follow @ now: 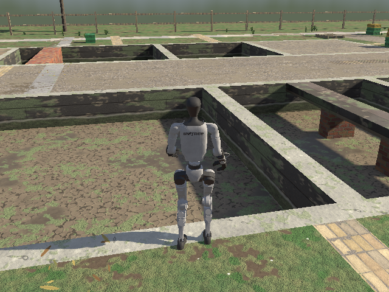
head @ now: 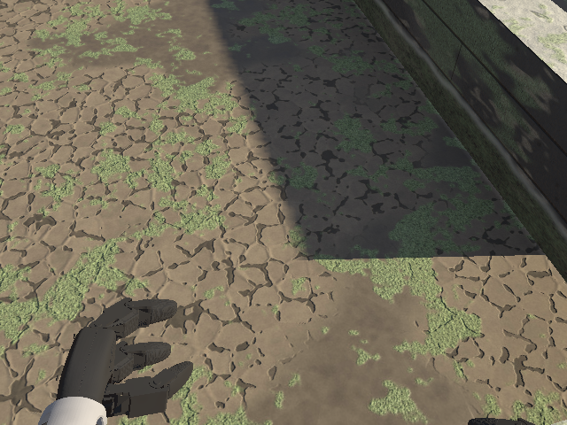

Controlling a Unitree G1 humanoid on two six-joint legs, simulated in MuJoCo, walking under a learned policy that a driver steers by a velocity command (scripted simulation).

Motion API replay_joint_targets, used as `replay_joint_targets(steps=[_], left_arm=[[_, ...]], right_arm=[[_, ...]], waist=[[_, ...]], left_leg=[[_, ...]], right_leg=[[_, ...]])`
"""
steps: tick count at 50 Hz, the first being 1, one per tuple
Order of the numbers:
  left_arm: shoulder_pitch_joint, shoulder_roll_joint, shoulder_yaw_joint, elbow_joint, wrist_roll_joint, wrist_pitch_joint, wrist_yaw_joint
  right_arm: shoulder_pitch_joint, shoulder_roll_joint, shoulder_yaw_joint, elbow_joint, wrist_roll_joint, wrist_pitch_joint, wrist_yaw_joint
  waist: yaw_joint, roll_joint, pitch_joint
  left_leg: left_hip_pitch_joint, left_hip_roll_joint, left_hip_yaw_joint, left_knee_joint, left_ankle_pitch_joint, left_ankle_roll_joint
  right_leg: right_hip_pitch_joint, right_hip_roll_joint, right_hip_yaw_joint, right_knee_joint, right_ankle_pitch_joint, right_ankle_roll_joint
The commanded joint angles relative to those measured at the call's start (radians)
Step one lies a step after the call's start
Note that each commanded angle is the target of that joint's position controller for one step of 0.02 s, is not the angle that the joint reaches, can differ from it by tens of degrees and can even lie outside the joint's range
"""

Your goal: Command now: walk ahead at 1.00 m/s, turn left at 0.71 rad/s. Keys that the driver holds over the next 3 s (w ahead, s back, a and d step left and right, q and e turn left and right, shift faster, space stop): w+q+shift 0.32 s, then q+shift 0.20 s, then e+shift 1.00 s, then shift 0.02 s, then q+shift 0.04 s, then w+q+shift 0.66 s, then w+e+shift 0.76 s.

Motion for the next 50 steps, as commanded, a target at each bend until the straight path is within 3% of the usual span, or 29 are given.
replay_joint_targets(steps=[1,2,4,5,8,10,14,17,20,22,23,24,25,26,27,28,29,30,32,33,35,37,39,41,43,47,48,49,50], left_arm=[[-0.058,0.023,0.016,-0.058,0.016,-0.025,0.015],[-0.042,0.051,0.030,-0.059,0.013,-0.028,0.013],[-0.021,0.093,0.043,-0.047,0.020,-0.020,0.016],[-0.023,0.103,0.047,-0.043,0.019,-0.016,0.020],[-0.051,0.101,0.049,-0.040,0.006,-0.020,0.022],[-0.029,0.094,0.052,-0.033,-0.004,-0.024,0.019],[0.031,0.097,0.069,-0.009,-0.001,-0.024,0.012],[0.109,0.121,0.086,0.023,0.005,-0.022,0.012],[0.217,0.144,0.093,0.065,0.027,-0.017,0.022],[0.233,0.131,0.082,0.094,0.037,-0.021,0.026],[0.268,0.134,0.084,0.112,0.046,-0.021,0.029],[0.247,0.140,0.086,0.116,0.044,-0.018,0.029],[0.183,0.144,0.089,0.105,0.031,-0.008,0.025],[0.124,0.141,0.092,0.067,0.014,0.013,0.011],[0.024,0.084,0.077,-0.002,0.017,0.037,-0.002],[0.020,0.080,0.063,-0.025,0.028,0.040,0.008],[0.048,0.089,0.062,-0.006,0.018,0.032,0.022],[0.072,0.091,0.061,0.009,0.010,0.027,0.035],[0.165,0.080,0.058,0.059,0.018,0.041,0.046],[0.229,0.067,0.054,0.102,0.021,0.058,0.040],[0.263,0.057,0.047,0.158,0.009,0.087,0.020],[0.214,0.089,0.055,0.146,0.005,0.099,0.001],[0.186,0.105,0.058,0.127,0.003,0.088,-0.007],[0.197,0.097,0.055,0.128,-0.009,0.078,-0.004],[0.213,0.102,0.056,0.122,-0.006,0.085,-0.002],[0.262,0.091,0.054,0.113,-0.002,0.091,-0.006],[0.289,0.085,0.052,0.108,-0.012,0.081,-0.013],[0.280,0.163,0.074,0.102,-0.012,0.071,-0.013],[0.319,0.237,0.100,0.106,-0.009,0.059,-0.004]], right_arm=[[-0.116,-0.047,-0.026,-0.121,0.016,-0.029,0.008],[-0.121,-0.044,-0.025,-0.119,0.018,-0.032,0.011],[-0.141,-0.038,-0.029,-0.124,0.024,-0.029,0.015],[-0.154,-0.037,-0.029,-0.124,0.022,-0.023,0.016],[-0.155,-0.038,-0.029,-0.110,0.008,-0.002,0.026],[-0.129,-0.078,-0.044,-0.090,0.009,0.000,0.025],[-0.175,-0.078,-0.044,-0.097,0.022,-0.006,0.028],[-0.181,-0.091,-0.053,-0.101,0.020,-0.008,0.024],[-0.235,-0.092,-0.062,-0.120,0.005,-0.013,-0.002],[-0.262,-0.082,-0.062,-0.131,-0.009,-0.003,-0.004],[-0.220,-0.065,-0.059,-0.120,-0.014,0.001,-0.004],[-0.159,-0.056,-0.059,-0.103,-0.007,0.002,-0.003],[-0.059,-0.046,-0.059,-0.071,0.001,0.001,-0.004],[0.098,-0.094,-0.078,-0.016,0.020,-0.001,-0.016],[0.175,-0.183,-0.095,-0.005,0.021,0.001,-0.015],[0.157,-0.252,-0.115,-0.037,0.008,0.009,-0.015],[0.113,-0.233,-0.109,-0.050,-0.012,0.020,-0.028],[0.051,-0.179,-0.083,-0.053,-0.034,0.026,-0.040],[-0.076,-0.042,-0.025,-0.058,-0.045,0.019,-0.052],[-0.098,-0.009,-0.006,-0.049,-0.051,0.006,-0.044],[-0.032,-0.025,-0.004,0.000,-0.055,-0.014,-0.030],[0.009,-0.084,-0.022,0.011,-0.048,-0.012,-0.042],[0.033,-0.128,-0.041,0.023,-0.042,-0.003,-0.053],[0.038,-0.102,-0.038,0.027,-0.048,0.001,-0.063],[0.026,-0.085,-0.037,0.029,-0.057,-0.003,-0.060],[-0.019,-0.104,-0.047,0.030,-0.057,-0.004,-0.063],[-0.035,-0.118,-0.057,0.033,-0.042,-0.001,-0.065],[-0.085,-0.109,-0.055,-0.006,-0.035,0.006,-0.060],[-0.186,-0.120,-0.053,-0.055,-0.033,0.007,-0.057]], waist=[[0.024,-0.051,-0.182],[0.051,-0.097,-0.206],[0.063,-0.149,-0.161],[0.060,-0.130,-0.132],[0.026,-0.052,-0.091],[0.030,-0.006,-0.083],[0.057,0.068,-0.086],[0.081,0.036,-0.115],[0.132,-0.037,-0.119],[0.126,-0.084,-0.121],[0.119,-0.105,-0.124],[0.085,-0.111,-0.144],[0.017,-0.083,-0.161],[-0.056,0.097,-0.154],[-0.102,0.349,-0.066],[-0.112,0.351,-0.123],[-0.074,0.251,-0.166],[-0.014,0.175,-0.151],[0.076,0.145,-0.135],[0.098,0.151,-0.146],[0.072,0.165,-0.128],[0.041,0.111,-0.105],[0.029,0.069,-0.091],[0.023,0.069,-0.086],[0.025,0.071,-0.086],[0.054,0.076,-0.113],[0.081,0.062,-0.147],[0.088,-0.085,-0.110],[0.128,-0.234,-0.030]], left_leg=[[-0.098,0.058,-0.127,-0.117,0.102,0.065],[-0.118,0.038,-0.073,-0.073,0.038,0.050],[-0.177,0.027,-0.012,0.014,0.045,0.047],[-0.175,0.034,0.015,0.024,0.075,0.047],[-0.026,0.034,0.046,-0.021,0.122,0.060],[-0.078,0.039,0.005,-0.051,0.111,0.075],[-0.185,0.053,-0.069,-0.076,0.156,0.094],[-0.255,0.046,-0.059,0.001,0.242,0.085],[-0.339,0.042,0.034,0.154,0.209,0.053],[-0.374,0.068,0.074,0.249,0.009,0.035],[-0.350,0.098,0.086,0.279,-0.051,0.037],[-0.274,0.108,0.102,0.248,-0.032,0.043],[-0.119,0.107,0.107,0.137,0.070,0.064],[0.098,0.114,-0.025,0.018,0.420,0.124],[0.269,0.182,-0.346,-0.054,0.939,0.210],[0.287,0.305,-0.476,-0.116,1.095,0.285],[0.227,0.348,-0.449,-0.170,0.926,0.307],[0.138,0.333,-0.383,-0.185,0.813,0.277],[-0.017,0.225,-0.210,-0.213,0.626,0.168],[-0.065,0.192,-0.139,-0.236,0.567,0.123],[-0.026,0.177,-0.076,-0.261,0.547,0.053],[0.053,0.217,-0.087,-0.256,0.598,0.040],[0.114,0.255,-0.097,-0.246,0.622,0.054],[0.140,0.276,-0.084,-0.232,0.657,0.087],[0.144,0.290,-0.064,-0.212,0.696,0.127],[0.107,0.278,-0.021,-0.136,0.635,0.129],[0.067,0.249,0.002,-0.101,0.513,0.084],[-0.106,0.139,0.115,0.004,0.309,0.000],[-0.322,-0.026,0.180,0.179,-0.110,-0.041]], right_leg=[[0.338,-0.059,-0.009,-0.056,0.151,0.012],[0.344,-0.093,0.047,-0.107,0.045,-0.003],[0.332,-0.176,0.149,-0.198,-0.096,-0.028],[0.295,-0.193,0.144,-0.217,-0.138,-0.035],[0.156,-0.143,0.011,-0.206,-0.105,0.000],[0.218,-0.108,-0.058,-0.142,-0.038,0.007],[0.336,-0.101,-0.100,-0.046,0.028,-0.004],[0.424,-0.150,-0.087,-0.044,0.002,-0.030],[0.442,-0.283,-0.032,-0.100,-0.041,-0.083],[0.436,-0.384,-0.016,-0.067,0.288,-0.120],[0.420,-0.400,-0.061,-0.023,0.455,-0.127],[0.370,-0.393,-0.106,0.014,0.464,-0.112],[0.264,-0.340,-0.186,0.084,0.377,-0.068],[0.044,-0.201,-0.288,0.313,0.164,-0.006],[-0.390,-0.023,-0.243,0.611,-0.427,0.043],[-0.514,-0.008,-0.097,0.697,-0.481,0.065],[-0.464,-0.019,-0.028,0.751,-0.389,0.072],[-0.408,-0.020,-0.013,0.739,-0.301,0.070],[-0.215,-0.024,-0.008,0.568,-0.192,0.062],[-0.091,-0.018,-0.009,0.447,-0.177,0.049],[0.023,0.017,-0.007,0.248,-0.241,0.004],[0.000,0.046,0.008,0.208,-0.228,-0.032],[-0.052,0.040,0.001,0.212,-0.200,-0.055],[-0.064,0.021,0.003,0.202,-0.235,-0.062],[-0.032,0.022,-0.008,0.156,-0.254,-0.073],[0.093,0.041,-0.014,0.006,-0.192,-0.127],[0.176,0.028,0.049,-0.089,-0.090,-0.152],[0.214,-0.108,0.316,-0.165,-0.011,-0.231],[0.252,-0.248,0.610,-0.259,0.317,-0.334]])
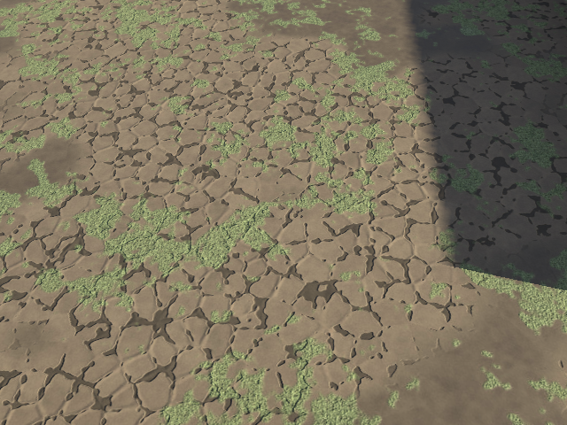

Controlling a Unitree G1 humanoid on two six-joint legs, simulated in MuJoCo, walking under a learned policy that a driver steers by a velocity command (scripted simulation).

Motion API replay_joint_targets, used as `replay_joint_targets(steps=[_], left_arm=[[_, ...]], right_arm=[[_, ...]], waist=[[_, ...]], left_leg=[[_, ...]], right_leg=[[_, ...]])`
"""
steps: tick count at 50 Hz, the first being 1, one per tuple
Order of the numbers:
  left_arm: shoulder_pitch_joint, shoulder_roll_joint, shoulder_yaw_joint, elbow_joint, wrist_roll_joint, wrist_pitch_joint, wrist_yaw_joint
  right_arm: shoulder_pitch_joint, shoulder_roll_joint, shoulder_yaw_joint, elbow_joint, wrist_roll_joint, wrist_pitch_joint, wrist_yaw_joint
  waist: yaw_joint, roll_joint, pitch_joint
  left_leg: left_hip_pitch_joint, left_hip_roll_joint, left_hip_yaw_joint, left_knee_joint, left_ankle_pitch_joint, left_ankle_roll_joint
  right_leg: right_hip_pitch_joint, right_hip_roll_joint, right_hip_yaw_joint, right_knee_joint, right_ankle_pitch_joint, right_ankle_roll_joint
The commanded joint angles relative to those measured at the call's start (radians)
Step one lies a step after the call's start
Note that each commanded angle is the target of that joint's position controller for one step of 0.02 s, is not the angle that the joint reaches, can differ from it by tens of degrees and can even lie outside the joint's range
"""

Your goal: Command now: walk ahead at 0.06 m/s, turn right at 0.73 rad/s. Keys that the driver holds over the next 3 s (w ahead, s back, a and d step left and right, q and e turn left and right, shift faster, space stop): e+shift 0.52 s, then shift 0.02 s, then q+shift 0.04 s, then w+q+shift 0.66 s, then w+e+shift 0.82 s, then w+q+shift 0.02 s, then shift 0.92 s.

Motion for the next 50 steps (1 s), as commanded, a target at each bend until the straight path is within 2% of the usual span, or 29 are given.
replay_joint_targets(steps=[1,2,3,4,5,7,11,15,17,18,19,20,21,22,24,28,29,30,32,34,35,37,38,39,40,41,43,46,50], left_arm=[[0.111,0.240,0.071,-0.075,0.011,-0.044,0.022],[0.118,0.229,0.073,-0.077,0.022,-0.049,0.038],[0.076,0.203,0.068,-0.086,0.024,-0.045,0.048],[0.045,0.184,0.042,-0.124,0.008,-0.045,0.067],[-0.007,0.173,0.034,-0.140,-0.004,-0.036,0.077],[-0.041,0.165,0.024,-0.163,-0.008,-0.018,0.074],[0.016,0.194,0.049,-0.153,-0.029,-0.014,0.076],[0.003,0.227,0.068,-0.181,-0.035,-0.002,0.076],[-0.048,0.220,0.069,-0.207,-0.057,0.000,0.065],[-0.037,0.193,0.062,-0.210,-0.051,-0.007,0.062],[-0.013,0.130,0.051,-0.220,-0.042,-0.009,0.057],[0.038,0.175,0.070,-0.231,-0.054,-0.029,0.054],[0.070,0.270,0.101,-0.175,-0.047,-0.038,0.051],[0.097,0.290,0.114,-0.128,-0.055,-0.026,0.053],[0.091,0.226,0.095,-0.111,-0.052,0.000,0.061],[0.015,0.148,0.045,-0.161,-0.060,0.005,0.045],[-0.012,0.134,0.032,-0.165,-0.050,0.000,0.048],[-0.068,0.176,0.049,-0.126,0.041,0.013,0.021],[-0.053,0.103,0.010,-0.114,0.021,0.017,-0.007],[-0.084,0.094,-0.004,-0.127,0.016,0.013,-0.009],[-0.088,0.095,-0.008,-0.133,0.009,0.007,-0.003],[0.008,0.047,-0.028,-0.107,0.016,-0.012,0.009],[0.103,0.060,-0.027,-0.084,0.044,-0.036,0.012],[0.182,0.203,0.008,-0.079,0.056,-0.057,0.009],[0.207,0.307,0.053,-0.055,0.055,-0.067,0.017],[0.135,0.255,0.035,-0.072,0.068,-0.083,0.024],[-0.001,0.161,0.002,-0.097,0.062,-0.108,0.022],[-0.005,0.101,-0.009,-0.078,0.044,-0.142,0.019],[0.039,0.155,0.019,-0.053,0.046,-0.155,0.026]], right_arm=[[-0.204,-0.101,-0.024,-0.177,0.002,-0.014,0.001],[-0.171,-0.103,-0.024,-0.156,0.001,-0.015,0.005],[-0.157,-0.114,-0.026,-0.146,0.001,-0.019,0.009],[-0.158,-0.109,-0.038,-0.142,0.015,-0.016,0.007],[-0.129,-0.118,-0.040,-0.138,0.006,-0.012,0.006],[-0.108,-0.093,-0.033,-0.141,0.000,-0.003,-0.001],[-0.130,-0.016,-0.007,-0.139,-0.003,-0.016,-0.005],[-0.092,-0.071,-0.029,-0.108,0.032,-0.045,0.020],[-0.037,-0.093,-0.048,-0.082,0.034,-0.060,0.037],[-0.002,-0.108,-0.055,-0.066,0.027,-0.063,0.038],[0.023,-0.183,-0.068,-0.075,-0.010,-0.058,0.039],[-0.003,-0.219,-0.078,-0.097,-0.064,-0.052,0.045],[-0.064,-0.160,-0.065,-0.123,-0.055,-0.048,0.038],[-0.114,-0.095,-0.045,-0.132,-0.037,-0.040,0.025],[-0.129,-0.065,-0.034,-0.126,-0.004,-0.019,0.005],[0.004,-0.075,-0.027,-0.085,-0.019,0.000,-0.015],[0.042,-0.079,-0.027,-0.079,-0.018,0.003,-0.018],[0.112,-0.142,-0.042,-0.048,0.007,-0.040,0.015],[0.010,-0.123,-0.028,-0.067,0.006,-0.081,0.040],[-0.030,-0.148,-0.042,-0.083,0.013,-0.063,0.051],[-0.021,-0.141,-0.043,-0.092,0.014,-0.042,0.054],[0.013,-0.122,-0.046,-0.095,0.033,0.007,0.044],[0.017,-0.074,-0.040,-0.103,0.040,0.012,0.028],[-0.063,0.001,-0.015,-0.188,0.056,-0.014,0.019],[-0.179,-0.056,-0.018,-0.225,0.023,-0.028,0.007],[-0.190,-0.084,-0.029,-0.227,0.009,-0.035,0.009],[-0.088,-0.105,-0.041,-0.179,-0.006,-0.033,0.019],[-0.028,-0.104,-0.046,-0.138,-0.009,-0.005,0.040],[-0.142,-0.068,-0.020,-0.183,0.014,0.006,0.082]], waist=[[0.091,-0.298,-0.069],[0.065,-0.201,-0.086],[0.027,-0.114,-0.089],[0.000,-0.048,-0.095],[-0.027,-0.016,-0.102],[-0.050,-0.030,-0.082],[-0.014,-0.114,-0.117],[0.002,-0.264,-0.140],[-0.025,-0.278,-0.148],[-0.031,-0.244,-0.176],[-0.008,0.020,-0.220],[0.035,0.292,-0.215],[0.040,0.196,-0.141],[0.058,0.113,-0.092],[0.040,0.050,-0.032],[-0.026,0.065,-0.033],[-0.047,0.054,-0.041],[-0.060,-0.009,-0.123],[-0.014,0.104,-0.160],[-0.017,0.221,-0.118],[-0.022,0.220,-0.101],[0.022,0.099,-0.049],[0.056,-0.033,-0.061],[0.108,-0.305,-0.059],[0.161,-0.273,-0.012],[0.113,-0.184,0.020],[0.010,-0.166,0.001],[-0.022,-0.148,-0.014],[-0.004,-0.159,-0.012]], left_leg=[[-0.417,-0.037,-0.178,0.372,-0.284,-0.120],[-0.488,-0.017,-0.241,0.514,-0.247,-0.131],[-0.509,0.009,-0.267,0.570,-0.147,-0.138],[-0.448,0.004,-0.339,0.678,-0.150,-0.149],[-0.413,0.012,-0.333,0.679,-0.091,-0.156],[-0.342,-0.005,-0.297,0.587,-0.026,-0.178],[-0.210,-0.041,-0.257,0.213,0.011,-0.187],[-0.047,-0.037,-0.277,-0.050,0.003,-0.161],[0.093,-0.005,-0.291,-0.263,0.125,-0.129],[0.241,0.069,-0.316,-0.327,0.242,-0.090],[0.400,0.310,-0.559,-0.312,0.475,0.034],[0.274,0.528,-0.819,-0.389,0.615,0.186],[0.217,0.511,-0.742,-0.413,0.607,0.206],[0.162,0.421,-0.581,-0.396,0.481,0.155],[0.127,0.303,-0.405,-0.388,0.346,0.100],[0.173,0.273,-0.338,-0.400,0.285,0.156],[0.209,0.283,-0.370,-0.405,0.239,0.174],[0.222,0.301,-0.350,-0.386,0.208,0.113],[0.128,0.241,-0.280,-0.394,0.028,0.043],[0.062,0.213,-0.317,-0.384,0.019,0.071],[0.046,0.217,-0.369,-0.375,0.004,0.082],[-0.097,0.180,-0.406,-0.323,-0.067,0.049],[-0.260,0.119,-0.374,-0.145,-0.156,-0.003],[-0.474,-0.034,-0.254,0.103,-0.222,-0.045],[-0.610,0.009,-0.288,0.257,-0.094,-0.054],[-0.629,0.029,-0.339,0.347,-0.008,-0.061],[-0.577,0.041,-0.325,0.429,0.114,-0.089],[-0.490,0.065,-0.284,0.503,0.217,-0.110],[-0.313,0.100,-0.160,0.279,0.254,-0.082]], right_leg=[[0.281,-0.392,0.716,-0.356,0.586,-0.305],[0.315,-0.386,0.674,-0.331,0.621,-0.335],[0.310,-0.331,0.590,-0.300,0.625,-0.302],[0.256,-0.316,0.572,-0.292,0.581,-0.279],[0.205,-0.273,0.514,-0.308,0.526,-0.251],[0.132,-0.204,0.471,-0.329,0.457,-0.215],[0.156,-0.109,0.439,-0.245,0.458,-0.126],[0.113,-0.114,0.593,-0.273,0.262,-0.094],[0.079,-0.104,0.660,-0.275,0.076,-0.062],[-0.007,-0.067,0.628,-0.214,-0.127,-0.021],[-0.197,0.079,0.448,0.092,-0.321,0.044],[-0.289,0.127,0.354,0.398,-0.422,0.099],[-0.318,0.068,0.310,0.617,-0.332,0.151],[-0.312,0.048,0.281,0.702,-0.243,0.174],[-0.359,0.029,0.230,0.837,-0.111,0.168],[-0.389,-0.008,0.136,0.813,-0.044,0.197],[-0.396,-0.002,0.145,0.735,-0.067,0.202],[-0.353,0.041,0.142,0.597,-0.058,0.168],[-0.159,0.026,0.112,0.254,-0.070,0.140],[-0.044,0.012,-0.029,0.049,-0.134,0.125],[0.001,-0.007,-0.039,-0.053,-0.097,0.109],[0.212,-0.008,-0.074,-0.320,0.156,0.048],[0.380,-0.100,0.058,-0.292,0.064,0.022],[0.399,-0.327,0.323,-0.294,0.003,0.003],[0.285,-0.428,0.463,-0.405,-0.149,-0.035],[0.240,-0.432,0.477,-0.422,-0.229,-0.070],[0.190,-0.374,0.329,-0.380,-0.061,-0.071],[0.107,-0.341,0.164,-0.332,0.167,-0.060],[0.030,-0.316,-0.007,-0.289,0.272,-0.032]])
Over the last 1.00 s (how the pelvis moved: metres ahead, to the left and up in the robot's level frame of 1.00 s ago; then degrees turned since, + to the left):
0.00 0.04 0.00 16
